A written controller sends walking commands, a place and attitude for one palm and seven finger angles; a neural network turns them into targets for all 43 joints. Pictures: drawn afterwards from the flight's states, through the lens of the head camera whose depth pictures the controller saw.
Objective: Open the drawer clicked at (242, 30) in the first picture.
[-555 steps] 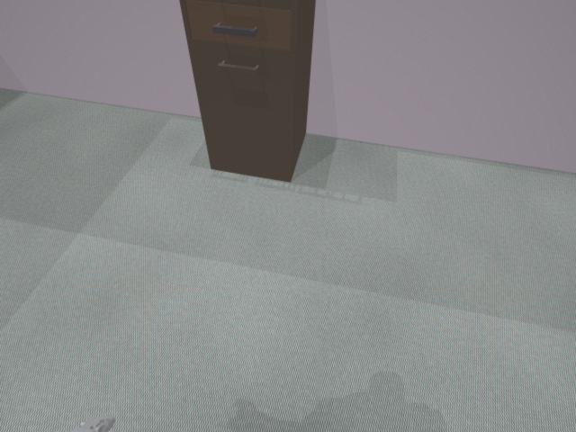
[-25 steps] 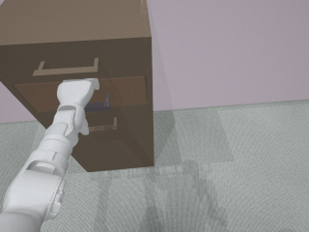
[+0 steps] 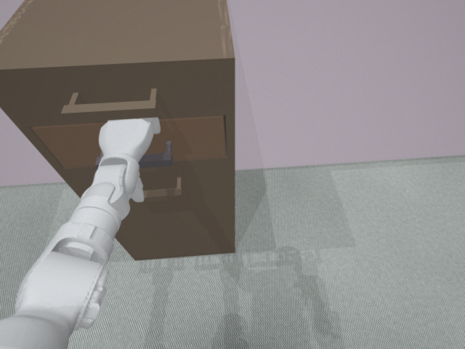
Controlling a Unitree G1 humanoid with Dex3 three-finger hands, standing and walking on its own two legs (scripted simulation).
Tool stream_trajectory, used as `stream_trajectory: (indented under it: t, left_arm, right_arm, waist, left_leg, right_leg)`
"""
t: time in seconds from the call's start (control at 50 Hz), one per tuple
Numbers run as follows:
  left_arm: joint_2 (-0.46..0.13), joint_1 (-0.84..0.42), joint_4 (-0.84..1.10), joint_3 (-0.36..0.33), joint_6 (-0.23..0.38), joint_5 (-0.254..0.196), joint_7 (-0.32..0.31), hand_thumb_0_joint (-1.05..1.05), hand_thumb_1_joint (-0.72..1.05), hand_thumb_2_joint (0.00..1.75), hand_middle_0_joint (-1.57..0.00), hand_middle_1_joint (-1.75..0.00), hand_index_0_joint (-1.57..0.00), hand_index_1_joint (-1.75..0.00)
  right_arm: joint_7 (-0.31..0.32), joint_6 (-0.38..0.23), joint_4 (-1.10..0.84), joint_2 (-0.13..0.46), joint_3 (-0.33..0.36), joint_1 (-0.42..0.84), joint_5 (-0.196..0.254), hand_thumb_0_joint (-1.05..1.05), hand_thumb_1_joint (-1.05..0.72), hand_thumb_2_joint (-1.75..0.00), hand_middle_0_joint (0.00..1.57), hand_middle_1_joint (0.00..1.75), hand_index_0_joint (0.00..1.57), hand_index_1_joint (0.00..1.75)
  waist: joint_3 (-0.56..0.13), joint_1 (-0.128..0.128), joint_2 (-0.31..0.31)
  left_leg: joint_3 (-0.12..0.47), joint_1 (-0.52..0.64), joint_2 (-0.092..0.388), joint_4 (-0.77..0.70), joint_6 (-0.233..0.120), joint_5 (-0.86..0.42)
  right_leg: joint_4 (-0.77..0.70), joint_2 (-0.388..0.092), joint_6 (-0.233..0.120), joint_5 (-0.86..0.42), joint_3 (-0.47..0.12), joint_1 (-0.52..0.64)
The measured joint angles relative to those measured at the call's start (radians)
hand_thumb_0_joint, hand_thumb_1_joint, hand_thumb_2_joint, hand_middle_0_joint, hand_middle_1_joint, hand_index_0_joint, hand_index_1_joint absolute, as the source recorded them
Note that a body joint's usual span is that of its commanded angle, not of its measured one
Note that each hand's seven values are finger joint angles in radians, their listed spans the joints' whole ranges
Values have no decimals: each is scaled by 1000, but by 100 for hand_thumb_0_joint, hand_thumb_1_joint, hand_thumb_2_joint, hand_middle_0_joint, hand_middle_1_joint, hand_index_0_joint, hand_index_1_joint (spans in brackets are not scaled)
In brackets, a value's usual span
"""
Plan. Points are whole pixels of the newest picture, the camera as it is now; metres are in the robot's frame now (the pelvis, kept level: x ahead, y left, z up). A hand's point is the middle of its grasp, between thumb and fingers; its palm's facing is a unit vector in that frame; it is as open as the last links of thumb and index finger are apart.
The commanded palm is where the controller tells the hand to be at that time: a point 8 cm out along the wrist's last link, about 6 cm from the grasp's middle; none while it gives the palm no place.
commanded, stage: move the hooked fingers above the handle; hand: left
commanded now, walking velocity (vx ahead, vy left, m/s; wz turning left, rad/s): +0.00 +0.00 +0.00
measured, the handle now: (136, 154) +0.51 +0.21 -0.01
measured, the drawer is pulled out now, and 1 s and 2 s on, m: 0.00 0.00 0.00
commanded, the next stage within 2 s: lower the fingers behind the handle in 0.04 s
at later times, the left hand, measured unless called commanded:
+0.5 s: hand (138, 164) +0.46 +0.19 +0.02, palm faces -0.04 -0.03 -1.00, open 13.9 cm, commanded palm +0.44 +0.19 +0.08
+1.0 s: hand (142, 174) +0.45 +0.18 -0.01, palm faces -0.06 -0.02 -1.00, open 13.9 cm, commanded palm +0.44 +0.19 +0.05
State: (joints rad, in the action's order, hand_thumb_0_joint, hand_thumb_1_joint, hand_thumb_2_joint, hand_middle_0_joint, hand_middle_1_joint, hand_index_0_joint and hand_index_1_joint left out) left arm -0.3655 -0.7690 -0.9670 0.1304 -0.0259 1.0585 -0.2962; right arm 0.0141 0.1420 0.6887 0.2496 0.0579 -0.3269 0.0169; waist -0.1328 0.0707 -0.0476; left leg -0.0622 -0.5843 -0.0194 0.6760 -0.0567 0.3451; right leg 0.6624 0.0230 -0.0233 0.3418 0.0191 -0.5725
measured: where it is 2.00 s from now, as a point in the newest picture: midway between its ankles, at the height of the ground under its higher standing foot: outside the picture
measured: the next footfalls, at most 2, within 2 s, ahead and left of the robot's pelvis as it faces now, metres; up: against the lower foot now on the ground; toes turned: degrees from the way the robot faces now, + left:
none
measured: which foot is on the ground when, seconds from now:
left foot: down 0.00-1.00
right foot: down 0.00-1.00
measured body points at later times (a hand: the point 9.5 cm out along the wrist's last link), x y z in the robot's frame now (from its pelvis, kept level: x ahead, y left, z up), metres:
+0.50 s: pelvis +0.01 -0.01 +0.00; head +0.08 -0.02 +0.44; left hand +0.46 +0.18 +0.08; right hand +0.05 -0.28 -0.14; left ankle -0.02 +0.08 -0.72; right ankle -0.02 -0.11 -0.72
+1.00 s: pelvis +0.00 -0.01 -0.01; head +0.08 -0.02 +0.43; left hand +0.45 +0.18 +0.05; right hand +0.04 -0.28 -0.15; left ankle -0.02 +0.08 -0.72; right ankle -0.02 -0.11 -0.72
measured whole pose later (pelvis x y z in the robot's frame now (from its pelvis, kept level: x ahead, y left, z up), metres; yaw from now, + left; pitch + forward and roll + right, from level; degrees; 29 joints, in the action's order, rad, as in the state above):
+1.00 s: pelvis +0.00 -0.01 -0.01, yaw +0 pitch +19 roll -1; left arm -0.38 -0.74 -1.04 0.08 0.00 1.10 -0.38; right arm 0.02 0.12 0.69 0.24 0.06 -0.32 0.00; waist -0.16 0.09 -0.04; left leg -0.05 -0.73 0.00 0.78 -0.04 0.38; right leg 0.76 0.04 -0.04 0.38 0.03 -0.71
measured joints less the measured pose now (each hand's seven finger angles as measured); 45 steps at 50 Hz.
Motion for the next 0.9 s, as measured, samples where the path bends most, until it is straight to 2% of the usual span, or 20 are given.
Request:
stream_trajectory:
  t: [0.16, 0.3, 0.44, 0.66, 0.9]
  left_arm:
    - [-16, 0, -9, -13, -20, -1, 11, 0, -49, 30, -32, -120, -32, -120]
    - [-19, 16, -4, -13, 5, -2, 22, 0, -49, 30, -32, -120, -32, -120]
    - [-23, 46, 10, -39, 36, 13, -7, 0, -49, 30, -32, -120, -32, -120]
    - [-4, 61, -4, -31, 18, 20, -49, 0, -49, 30, -32, -120, -32, -120]
    - [-8, 41, -65, -49, 11, 36, -79, 0, -49, 30, -32, -120, -32, -120]
  right_arm:
    - [8, 1, -14, -1, -5, 8, 2, 1, -91, -90, 20, 30, 20, 30]
    - [13, 2, -10, 1, -4, 1, 2, 1, -91, -90, 20, 30, 20, 30]
    - [11, -1, -6, 2, 5, 0, -6, 1, -91, -90, 20, 30, 20, 30]
    - [1, -1, 9, -1, 15, 4, -10, 1, -91, -90, 20, 30, 20, 30]
    - [7, -12, 0, -9, 3, 14, -10, 1, -91, -90, 20, 30, 20, 30]
  waist:
    - [4, 5, -1]
    - [2, 1, 1]
    - [-4, 2, 3]
    - [-17, 0, -2]
    - [-22, 17, 1]
  left_leg:
    - [-2, 5, 4, -10, 5, -3]
    - [3, 3, 7, -8, 10, 1]
    - [4, -25, 12, 13, 15, 12]
    - [9, -57, 15, 42, 18, 24]
    - [8, -105, 19, 80, 19, 32]
  right_leg:
    - [-5, 4, -4, -1, -3, 2]
    - [-4, 7, -10, 4, 2, 1]
    - [16, 12, -14, 13, 3, -28]
    - [43, 14, -18, 26, 9, -58]
    - [81, 17, -20, 33, 9, -107]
